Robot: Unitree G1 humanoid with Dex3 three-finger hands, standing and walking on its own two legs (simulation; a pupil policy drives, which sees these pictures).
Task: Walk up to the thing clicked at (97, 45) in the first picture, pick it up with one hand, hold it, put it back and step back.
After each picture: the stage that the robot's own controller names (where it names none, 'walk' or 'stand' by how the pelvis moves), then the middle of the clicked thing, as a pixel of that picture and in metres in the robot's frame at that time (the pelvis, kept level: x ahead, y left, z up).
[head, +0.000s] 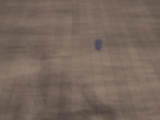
stand; (98, 44) +1.36 -0.19 -0.72
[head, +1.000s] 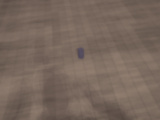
walk; (80, 53) +1.25 +0.12 -0.70
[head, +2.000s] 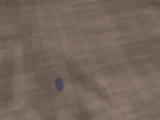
walk; (59, 84) +0.77 +0.24 -0.71
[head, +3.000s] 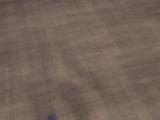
walk; out of the picture +0.45 +0.21 -0.70
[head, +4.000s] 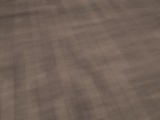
stand; out of the picture +0.34 +0.19 -0.72
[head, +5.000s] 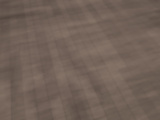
stand; out of the picture +0.35 +0.20 -0.73
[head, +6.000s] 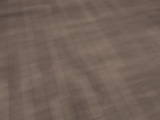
stand; out of the picture +0.33 +0.21 -0.73
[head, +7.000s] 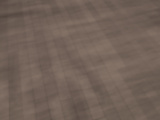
stand; out of the picture +0.33 +0.21 -0.73
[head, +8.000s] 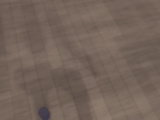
go down; (44, 114) +0.36 +0.21 -0.63
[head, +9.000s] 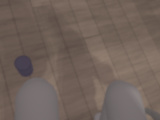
go down; (24, 66) +0.41 +0.25 -0.30
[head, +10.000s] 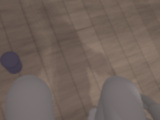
close in; (12, 63) +0.40 +0.26 -0.28
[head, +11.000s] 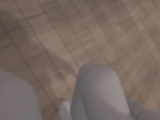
close; out of the picture +0.38 +0.29 -0.21
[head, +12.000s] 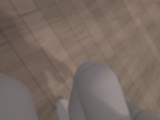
close; out of the picture +0.38 +0.30 -0.21
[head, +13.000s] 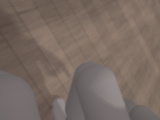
lift; out of the picture +0.37 +0.29 -0.22
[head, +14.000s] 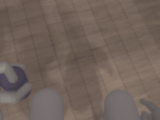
lift; (16, 84) +0.31 +0.22 -0.04
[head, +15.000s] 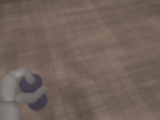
hold; (34, 92) +0.32 +0.17 +0.01
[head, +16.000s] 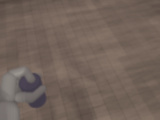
hold; (33, 91) +0.32 +0.18 +0.00
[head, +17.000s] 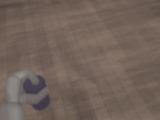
hold; (37, 93) +0.32 +0.16 +0.00
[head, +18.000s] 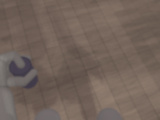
crouch; (25, 73) +0.38 +0.20 -0.07
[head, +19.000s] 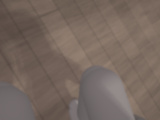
lower; out of the picture +0.41 +0.29 -0.19
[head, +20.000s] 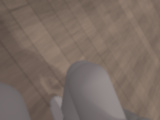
lower; out of the picture +0.41 +0.30 -0.22
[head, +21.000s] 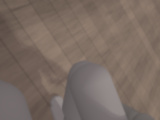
lower; out of the picture +0.40 +0.31 -0.22
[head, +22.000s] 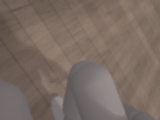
lower; out of the picture +0.40 +0.31 -0.22
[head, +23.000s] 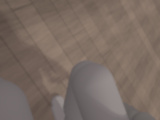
loosen; out of the picture +0.40 +0.31 -0.22
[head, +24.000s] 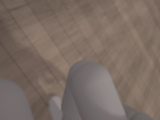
withdraw; out of the picture +0.39 +0.30 -0.22
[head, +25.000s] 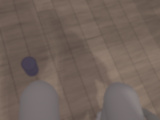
walk; (30, 67) +0.43 +0.24 -0.33
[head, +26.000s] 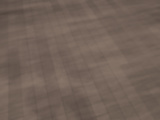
stand; out of the picture +0.36 +0.19 -0.66
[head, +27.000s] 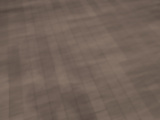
stand; out of the picture +0.38 +0.20 -0.67
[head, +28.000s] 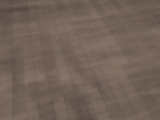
stand; out of the picture +0.38 +0.19 -0.69
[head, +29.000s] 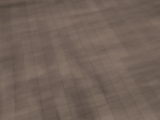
walk; out of the picture +0.39 +0.19 -0.71
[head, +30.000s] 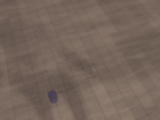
walk; (53, 97) +0.54 +0.20 -0.70
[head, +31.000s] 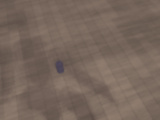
walk; (59, 67) +0.85 +0.23 -0.70
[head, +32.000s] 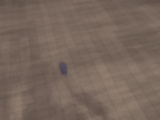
stand; (63, 68) +1.01 +0.20 -0.71
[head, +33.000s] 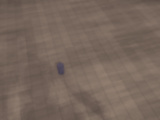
stand; (60, 68) +1.01 +0.21 -0.73
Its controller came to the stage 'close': yes
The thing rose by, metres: 0.70
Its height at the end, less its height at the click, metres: +0.00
